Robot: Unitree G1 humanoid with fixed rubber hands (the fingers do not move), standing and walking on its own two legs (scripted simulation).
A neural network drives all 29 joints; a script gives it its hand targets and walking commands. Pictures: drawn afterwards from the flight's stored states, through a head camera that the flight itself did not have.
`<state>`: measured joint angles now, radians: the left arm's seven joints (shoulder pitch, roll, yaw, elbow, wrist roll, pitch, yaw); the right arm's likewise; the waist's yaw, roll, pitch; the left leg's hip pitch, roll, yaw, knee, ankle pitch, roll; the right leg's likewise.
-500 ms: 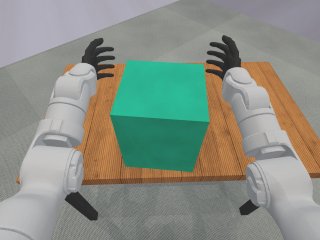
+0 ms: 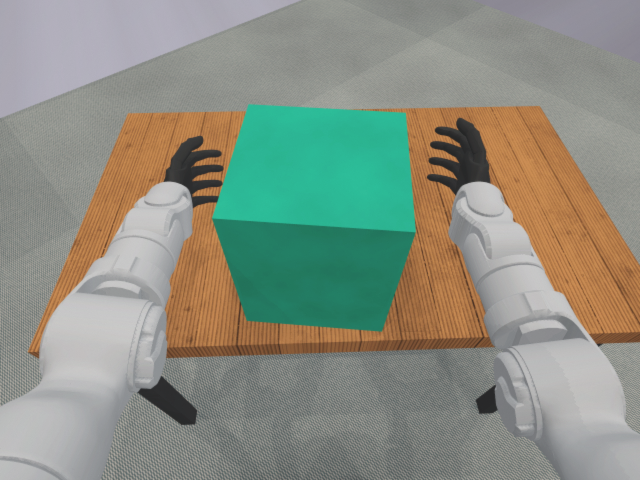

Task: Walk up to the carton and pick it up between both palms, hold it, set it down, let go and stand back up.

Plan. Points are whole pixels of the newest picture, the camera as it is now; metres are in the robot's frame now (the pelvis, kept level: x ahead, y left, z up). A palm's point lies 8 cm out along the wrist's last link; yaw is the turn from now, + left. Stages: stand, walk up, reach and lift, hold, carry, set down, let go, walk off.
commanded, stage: reach and lift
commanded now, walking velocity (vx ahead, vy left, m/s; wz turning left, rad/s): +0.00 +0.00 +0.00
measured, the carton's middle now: (319, 225) +0.44 +0.02 +0.03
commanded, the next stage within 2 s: none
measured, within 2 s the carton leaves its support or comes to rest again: neither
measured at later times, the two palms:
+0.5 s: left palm (200, 182) +0.46 +0.19 +0.10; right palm (462, 192) +0.46 -0.16 +0.10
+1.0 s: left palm (206, 193) +0.45 +0.18 +0.08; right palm (434, 204) +0.44 -0.13 +0.09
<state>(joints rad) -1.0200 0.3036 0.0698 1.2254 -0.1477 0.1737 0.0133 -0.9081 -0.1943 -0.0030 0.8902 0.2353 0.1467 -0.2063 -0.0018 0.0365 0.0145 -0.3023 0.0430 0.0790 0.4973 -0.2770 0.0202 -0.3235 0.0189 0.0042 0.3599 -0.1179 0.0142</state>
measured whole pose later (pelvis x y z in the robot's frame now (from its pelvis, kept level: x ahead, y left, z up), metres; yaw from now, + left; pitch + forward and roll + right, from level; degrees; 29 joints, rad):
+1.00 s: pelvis +0.02 +0.01 +0.00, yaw +0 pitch +9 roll -2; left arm -0.98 0.16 0.31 1.33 0.04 -0.22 -0.01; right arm -0.83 0.01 -0.33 1.06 -0.23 -0.22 -0.19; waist 0.00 0.01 -0.07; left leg -0.37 0.04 0.08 0.50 -0.29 0.02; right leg -0.39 0.01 0.00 0.35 -0.13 0.01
